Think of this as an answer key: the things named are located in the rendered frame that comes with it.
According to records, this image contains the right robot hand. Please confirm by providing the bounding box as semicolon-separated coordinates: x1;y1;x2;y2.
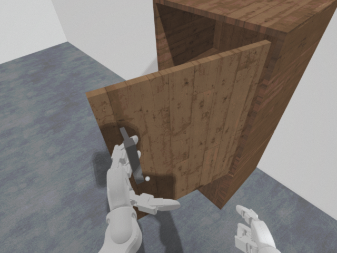
235;205;276;253

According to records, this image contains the robot left forearm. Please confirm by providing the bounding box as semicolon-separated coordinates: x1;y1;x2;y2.
98;207;142;253

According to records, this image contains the cupboard door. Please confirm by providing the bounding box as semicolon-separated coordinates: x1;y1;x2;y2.
85;40;271;220

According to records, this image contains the handle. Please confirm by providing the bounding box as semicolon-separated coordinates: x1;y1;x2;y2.
120;127;144;184

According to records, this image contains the left robot hand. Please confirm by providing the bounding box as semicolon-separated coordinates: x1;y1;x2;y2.
107;135;180;215

